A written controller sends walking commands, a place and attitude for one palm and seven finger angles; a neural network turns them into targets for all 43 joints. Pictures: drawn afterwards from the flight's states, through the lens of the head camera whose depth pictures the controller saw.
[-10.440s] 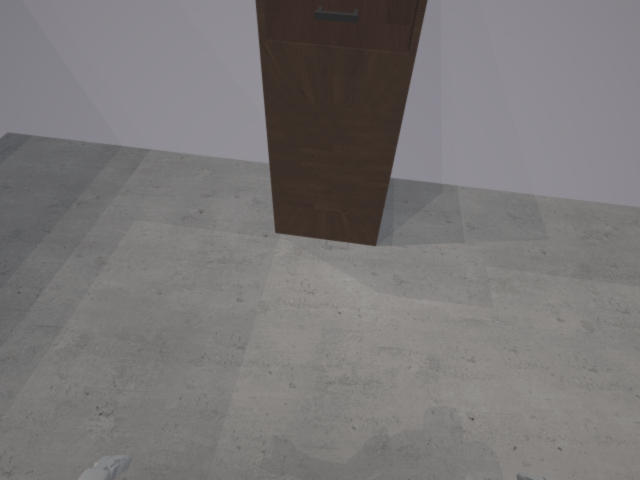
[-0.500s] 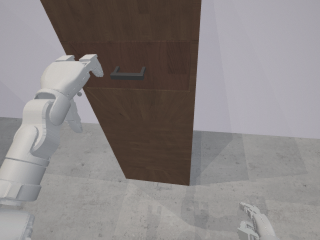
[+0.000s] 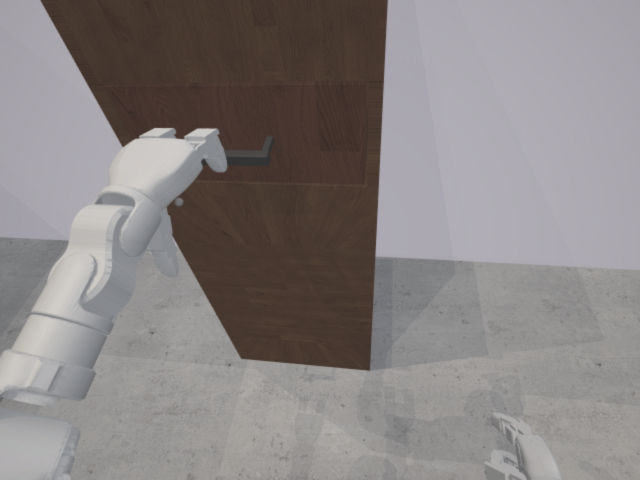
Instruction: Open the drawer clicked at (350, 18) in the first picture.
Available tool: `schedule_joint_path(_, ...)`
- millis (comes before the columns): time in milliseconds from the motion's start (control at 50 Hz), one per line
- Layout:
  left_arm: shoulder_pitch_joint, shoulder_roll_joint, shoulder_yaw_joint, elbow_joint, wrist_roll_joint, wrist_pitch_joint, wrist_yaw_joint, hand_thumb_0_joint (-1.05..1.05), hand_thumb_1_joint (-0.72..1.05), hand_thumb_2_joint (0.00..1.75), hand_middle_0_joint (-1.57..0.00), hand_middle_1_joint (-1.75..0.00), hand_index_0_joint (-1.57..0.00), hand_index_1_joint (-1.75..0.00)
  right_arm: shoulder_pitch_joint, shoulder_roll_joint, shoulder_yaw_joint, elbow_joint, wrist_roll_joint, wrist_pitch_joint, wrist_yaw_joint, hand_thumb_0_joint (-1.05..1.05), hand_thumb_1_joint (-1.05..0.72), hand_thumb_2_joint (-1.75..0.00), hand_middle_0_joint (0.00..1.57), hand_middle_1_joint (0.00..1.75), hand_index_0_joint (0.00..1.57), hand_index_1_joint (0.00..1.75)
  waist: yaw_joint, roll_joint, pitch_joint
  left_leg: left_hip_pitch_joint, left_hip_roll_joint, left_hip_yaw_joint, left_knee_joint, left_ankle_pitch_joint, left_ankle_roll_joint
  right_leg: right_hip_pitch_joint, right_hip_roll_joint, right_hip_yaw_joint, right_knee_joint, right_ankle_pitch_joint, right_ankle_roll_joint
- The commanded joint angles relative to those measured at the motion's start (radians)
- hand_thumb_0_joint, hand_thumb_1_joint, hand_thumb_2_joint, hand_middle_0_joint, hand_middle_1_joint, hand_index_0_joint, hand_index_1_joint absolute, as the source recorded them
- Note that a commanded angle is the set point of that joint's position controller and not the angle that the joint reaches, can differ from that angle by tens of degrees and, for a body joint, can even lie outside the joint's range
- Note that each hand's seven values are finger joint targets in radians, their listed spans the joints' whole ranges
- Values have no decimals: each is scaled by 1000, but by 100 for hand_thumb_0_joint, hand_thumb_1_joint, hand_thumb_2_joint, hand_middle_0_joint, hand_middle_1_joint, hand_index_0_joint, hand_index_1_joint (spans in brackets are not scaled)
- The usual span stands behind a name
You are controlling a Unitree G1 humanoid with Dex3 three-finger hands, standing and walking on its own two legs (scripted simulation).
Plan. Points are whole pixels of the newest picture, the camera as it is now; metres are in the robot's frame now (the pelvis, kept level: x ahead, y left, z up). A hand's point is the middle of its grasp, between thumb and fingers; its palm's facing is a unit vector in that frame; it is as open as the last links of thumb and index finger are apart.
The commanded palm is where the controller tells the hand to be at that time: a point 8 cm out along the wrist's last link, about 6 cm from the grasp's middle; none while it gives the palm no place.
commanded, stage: move the hooked fingers above the handle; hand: left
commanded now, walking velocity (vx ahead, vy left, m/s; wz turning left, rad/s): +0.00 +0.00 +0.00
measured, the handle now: (237, 150) +0.54 +0.19 +0.12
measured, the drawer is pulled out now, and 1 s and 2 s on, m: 0.00 0.00 0.00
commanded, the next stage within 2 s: none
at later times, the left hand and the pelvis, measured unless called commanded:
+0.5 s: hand (233, 177) +0.45 +0.17 +0.15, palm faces -0.04 -0.03 -1.00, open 13.8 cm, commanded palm +0.44 +0.21 +0.23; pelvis +0.02 +0.01 +0.00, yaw -1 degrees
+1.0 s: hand (216, 165) +0.46 +0.19 +0.15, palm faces +0.00 -0.02 -1.00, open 13.9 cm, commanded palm +0.46 +0.22 +0.23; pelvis +0.02 +0.00 +0.00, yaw -1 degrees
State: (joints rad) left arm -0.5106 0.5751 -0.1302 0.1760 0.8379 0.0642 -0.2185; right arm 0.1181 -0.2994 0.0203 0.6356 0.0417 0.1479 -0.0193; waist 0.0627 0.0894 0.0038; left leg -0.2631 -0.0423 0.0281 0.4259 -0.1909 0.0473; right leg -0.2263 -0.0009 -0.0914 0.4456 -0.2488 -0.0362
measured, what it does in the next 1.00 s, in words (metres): stands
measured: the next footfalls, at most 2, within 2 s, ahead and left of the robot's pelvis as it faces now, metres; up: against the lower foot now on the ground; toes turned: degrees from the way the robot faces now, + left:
none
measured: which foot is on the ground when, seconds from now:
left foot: down 0.00-1.00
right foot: down 0.00-1.00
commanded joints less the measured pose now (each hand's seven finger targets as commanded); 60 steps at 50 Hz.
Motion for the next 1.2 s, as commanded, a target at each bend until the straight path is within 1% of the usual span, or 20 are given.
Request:
schedule_joint_path(0, -527, 291, 233, -146, -11, -69, 105, 0, -50, 30, -30, -120, -30, -120, -71, -88, -31, -114, -1, -46, -9, 0, -90, -90, 20, 30, 20, 30, -24, -58, -339, 149, 7, -54, -20, 267, -9, 83, -2, 78, -49, 251, -3)
schedule_joint_path(40, -533, 375, 324, -29, -9, -58, 148, 0, -50, 30, -30, -120, -30, -120, -64, -97, -30, -94, -2, -40, -12, 0, -90, -90, 20, 30, 20, 30, -2, -74, -323, 104, 9, -44, -28, 250, -15, 99, 1, 79, -51, 232, -5)
schedule_joint_path(100, -594, 313, 255, 102, 16, -18, 191, 0, -50, 30, -30, -120, -30, -120, -69, -84, -21, -83, 3, -27, -13, 0, -90, -90, 20, 30, 20, 30, -9, -80, -315, 69, 14, -27, -35, 246, -22, 100, -4, 73, -46, 231, -3)
schedule_joint_path(160, -588, 325, 230, 136, 62, 25, 184, 0, -50, 30, -30, -120, -30, -120, -65, -97, -27, -99, 0, -18, -5, 0, -90, -90, 20, 30, 20, 30, 0, -60, -413, 80, 15, -23, -24, 295, -20, 152, -10, 87, -23, 285, -6)
schedule_joint_path(240, -573, 114, 22, 101, 61, 65, 91, 0, -50, 30, -30, -120, -30, -120, -54, -97, -46, -137, 15, 2, 7, 0, -90, -90, 20, 30, 20, 30, -57, -81, -427, 156, 22, -37, 10, 363, -8, 94, -11, 87, -16, 343, -3)
schedule_joint_path(320, -636, 98, -21, 65, 32, 24, 20, 0, -50, 30, -30, -120, -30, -120, -23, -108, -48, -133, 21, 4, -10, 0, -90, -90, 20, 30, 20, 30, -99, -125, -346, 169, 15, -53, 5, 285, 8, 10, -2, 79, -35, 283, 7)
schedule_joint_path(340, -663, 114, -4, 26, 19, -4, 18, 0, -50, 30, -30, -120, -30, -120, -18, -108, -50, -134, 18, -4, -15, 0, -90, -90, 20, 30, 20, 30, -95, -136, -371, 184, 13, -57, 11, 303, 12, 23, -1, 82, -32, 293, 5)
schedule_joint_path(360, -699, 180, 55, -14, 21, -34, 30, 0, -50, 30, -30, -120, -30, -120, -10, -107, -52, -131, 15, -8, -18, 0, -90, -90, 20, 30, 20, 30, -81, -90, -398, 199, 13, -61, 15, 328, 10, 26, 1, 84, -25, 301, 2)
schedule_joint_path(440, -775, 300, 200, -50, 17, -122, 135, 0, -50, 30, -30, -120, -30, -120, 37, -99, -59, -103, -4, -21, -15, 0, -90, -90, 20, 30, 20, 30, -43, -1, -493, 239, 17, -74, 41, 480, -17, 31, 14, 77, 5, 326, -11)
schedule_joint_path(500, -754, 333, 283, 156, 28, -99, 236, 0, -50, 30, -30, -120, -30, -120, 55, -83, -47, -64, -5, -19, -14, 0, -90, -90, 20, 30, 20, 30, -20, -59, -427, 128, 22, -58, 26, 452, -28, 54, 20, 60, 16, 328, -15)
schedule_joint_path(580, -786, 301, 206, 345, 91, 17, 302, 0, -50, 30, -30, -120, -30, -120, 32, -92, -38, -40, 0, -3, -8, 0, -90, -90, 20, 30, 20, 30, -18, -72, -423, 56, 26, -16, 5, 391, -32, 93, 12, 69, 16, 341, -11)
schedule_joint_path(640, -729, 291, 164, 448, 132, 104, 253, 0, -50, 30, -30, -120, -30, -120, 37, -112, -44, -52, 1, 17, -3, 0, -90, -90, 20, 30, 20, 30, -25, -103, -495, 61, 30, -11, 10, 409, -23, 139, 6, 83, 17, 382, -7)
schedule_joint_path(680, -675, 228, 86, 441, 124, 135, 176, 0, -50, 30, -30, -120, -30, -120, 37, -124, -50, -82, 12, 33, -7, 0, -90, -90, 20, 30, 20, 30, -53, -133, -487, 65, 28, -6, 16, 387, -4, 145, -3, 88, 16, 423, 5)
schedule_joint_path(700, -659, 196, 63, 414, 110, 130, 137, 0, -50, 30, -30, -120, -30, -120, 40, -123, -54, -91, 18, 41, -10, 0, -90, -90, 20, 30, 20, 30, -67, -170, -449, 67, 28, -7, 14, 376, 2, 125, -4, 83, 4, 426, 10)
schedule_joint_path(740, -618, 235, 94, 426, 97, 116, 89, 0, -50, 30, -30, -120, -30, -120, 26, -132, -50, -106, 26, 49, -20, 0, -90, -90, 20, 30, 20, 30, -64, -216, -396, 47, 23, -2, 6, 328, 9, 127, -5, 87, -9, 405, 12)
schedule_joint_path(800, -669, 207, 74, 289, 67, 34, 42, 0, -50, 30, -30, -120, -30, -120, 33, -121, -54, -134, 26, 38, -33, 0, -90, -90, 20, 30, 20, 30, -81, -183, -368, 70, 16, -12, 8, 286, 20, 93, -6, 93, -14, 380, 15)
schedule_joint_path(920, -830, 295, 180, 53, 56, -169, 145, 0, -50, 30, -30, -120, -30, -120, 81, -89, -75, -118, 4, 5, -43, 0, -90, -90, 20, 30, 20, 30, -72, 37, -473, 204, 17, -43, 51, 384, 15, 18, 12, 101, 6, 318, -5)
schedule_joint_path(1060, -815, 286, 162, 391, 65, -37, 232, 0, -50, 30, -30, -120, -30, -120, 76, -114, -61, -51, 14, 1, -30, 0, -90, -90, 20, 30, 20, 30, -75, -77, -377, 60, 20, -17, 22, 253, -3, 16, 6, 89, -11, 255, 0)
schedule_joint_path(1120, -818, 244, 96, 431, 101, 13, 196, 0, -50, 30, -30, -120, -30, -120, 71, -118, -60, -60, 17, 10, -27, 0, -90, -90, 20, 30, 20, 30, -87, -84, -401, 60, 20, -17, 27, 255, 0, 32, 1, 92, -6, 279, 3)
schedule_joint_path(1180, -795, 152, 11, 373, 95, 8, 124, 0, -50, 30, -30, -120, -30, -120, 70, -117, -70, -90, 19, 17, -27, 0, -90, -90, 20, 30, 20, 30, -110, -107, -429, 102, 16, -26, 39, 277, 11, 37, -1, 99, -6, 322, 9)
